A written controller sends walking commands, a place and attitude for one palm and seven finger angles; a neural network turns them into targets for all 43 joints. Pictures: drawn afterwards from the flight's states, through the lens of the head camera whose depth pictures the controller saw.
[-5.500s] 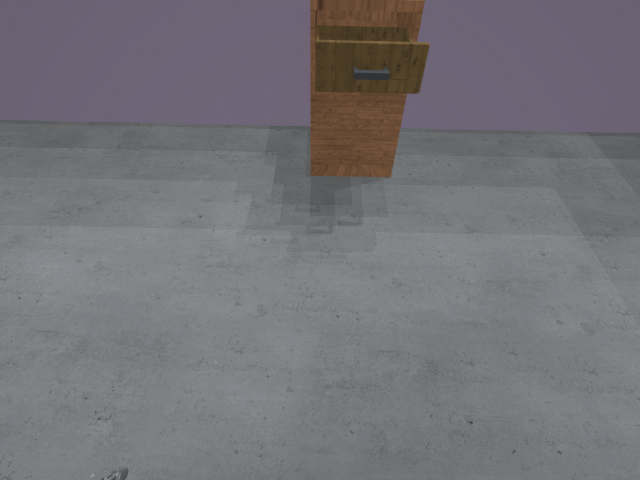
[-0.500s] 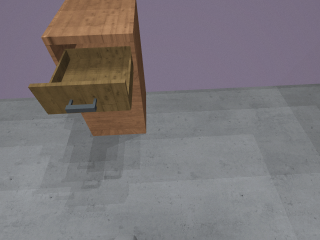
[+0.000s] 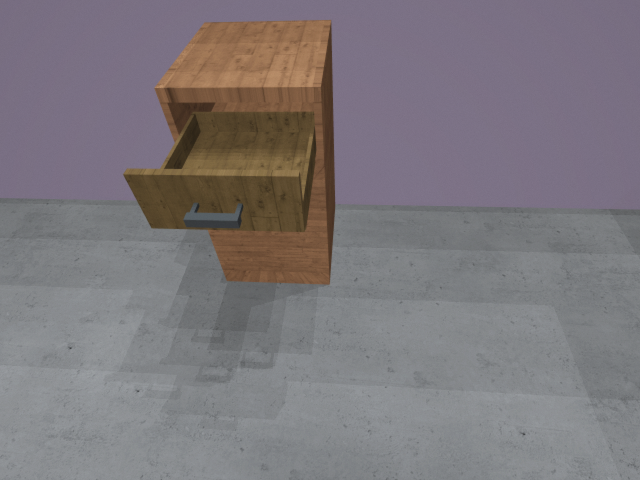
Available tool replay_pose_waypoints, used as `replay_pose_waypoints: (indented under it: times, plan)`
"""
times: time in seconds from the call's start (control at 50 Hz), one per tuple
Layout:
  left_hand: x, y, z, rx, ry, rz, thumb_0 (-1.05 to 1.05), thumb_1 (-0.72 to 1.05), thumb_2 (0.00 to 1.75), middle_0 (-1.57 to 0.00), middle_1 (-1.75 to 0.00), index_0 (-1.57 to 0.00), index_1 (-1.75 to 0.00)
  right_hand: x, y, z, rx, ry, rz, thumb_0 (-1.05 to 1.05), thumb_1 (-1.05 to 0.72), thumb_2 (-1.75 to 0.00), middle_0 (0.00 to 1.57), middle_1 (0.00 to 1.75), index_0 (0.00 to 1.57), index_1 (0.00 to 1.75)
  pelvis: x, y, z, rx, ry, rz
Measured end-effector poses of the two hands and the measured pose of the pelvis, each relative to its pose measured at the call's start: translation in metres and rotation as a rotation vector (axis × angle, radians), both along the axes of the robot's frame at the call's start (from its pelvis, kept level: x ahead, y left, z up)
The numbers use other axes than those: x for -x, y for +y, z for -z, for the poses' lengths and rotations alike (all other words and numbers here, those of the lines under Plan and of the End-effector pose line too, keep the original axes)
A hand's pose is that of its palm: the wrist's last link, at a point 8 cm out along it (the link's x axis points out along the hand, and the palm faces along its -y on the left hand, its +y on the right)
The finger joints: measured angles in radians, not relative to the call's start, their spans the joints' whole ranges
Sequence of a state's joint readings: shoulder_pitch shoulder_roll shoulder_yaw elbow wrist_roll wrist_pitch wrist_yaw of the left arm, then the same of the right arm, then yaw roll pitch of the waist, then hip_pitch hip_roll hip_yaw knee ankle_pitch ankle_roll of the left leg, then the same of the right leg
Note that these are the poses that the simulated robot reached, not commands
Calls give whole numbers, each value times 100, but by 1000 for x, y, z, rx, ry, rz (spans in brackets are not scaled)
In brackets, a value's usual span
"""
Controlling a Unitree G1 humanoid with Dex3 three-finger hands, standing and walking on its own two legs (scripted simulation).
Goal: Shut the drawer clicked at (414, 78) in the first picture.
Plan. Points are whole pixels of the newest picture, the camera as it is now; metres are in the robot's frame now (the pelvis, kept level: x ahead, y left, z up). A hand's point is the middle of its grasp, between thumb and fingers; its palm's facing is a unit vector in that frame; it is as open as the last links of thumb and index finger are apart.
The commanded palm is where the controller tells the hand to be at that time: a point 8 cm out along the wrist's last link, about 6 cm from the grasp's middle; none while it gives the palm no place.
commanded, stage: take the last steps up to it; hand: left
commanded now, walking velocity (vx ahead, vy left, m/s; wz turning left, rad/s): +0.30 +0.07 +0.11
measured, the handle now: (215, 213) +0.63 +0.27 -0.08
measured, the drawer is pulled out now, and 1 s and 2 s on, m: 0.29 0.29 0.29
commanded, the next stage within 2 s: come to a stop and stand still in 0.82 s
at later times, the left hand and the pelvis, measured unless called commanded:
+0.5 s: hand out of the picture +0.01 +0.21 -0.17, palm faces +0.17 -0.98 -0.14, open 7.4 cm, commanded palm none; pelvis +0.14 +0.07 -0.01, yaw +3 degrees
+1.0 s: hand (213, 319) +0.41 +0.24 -0.15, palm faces -0.02 -0.98 -0.21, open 7.4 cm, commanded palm none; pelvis +0.29 +0.07 +0.00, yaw +1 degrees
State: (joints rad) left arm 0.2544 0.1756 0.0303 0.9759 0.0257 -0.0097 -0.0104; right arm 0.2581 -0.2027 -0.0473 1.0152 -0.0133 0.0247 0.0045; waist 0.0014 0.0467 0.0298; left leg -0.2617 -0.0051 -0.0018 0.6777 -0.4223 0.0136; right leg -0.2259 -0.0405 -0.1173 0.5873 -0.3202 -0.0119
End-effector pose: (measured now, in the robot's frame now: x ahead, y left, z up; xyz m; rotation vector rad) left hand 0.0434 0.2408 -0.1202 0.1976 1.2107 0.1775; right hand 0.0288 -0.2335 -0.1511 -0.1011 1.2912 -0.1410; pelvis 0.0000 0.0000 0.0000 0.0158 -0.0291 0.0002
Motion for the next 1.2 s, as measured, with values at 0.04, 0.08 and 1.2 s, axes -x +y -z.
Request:
replay_pose_waypoints:
  times: [0.04,0.08,1.2]
  plan:
    - [7,-9,-4,9,-12,-33,1,91,90,-20,-30,-19,-30,5,-4,0,-8,51,-13,1,-91,-90,21,30,20,30,-7,-3,-4,-4,-5,-12]
    - [18,-17,-7,19,18,-57,0,91,90,-20,-30,-20,-30,4,-8,-5,-14,74,-13,1,-91,-90,20,30,20,30,-15,-4,-10,-12,-4,-13]
    - [-334,56,-5,-6,-17,-30,-2,94,90,-20,-30,-20,-30,-273,73,-5,-2,171,23,1,-91,-90,20,30,20,30,-302,65,-10,-14,16,-39]
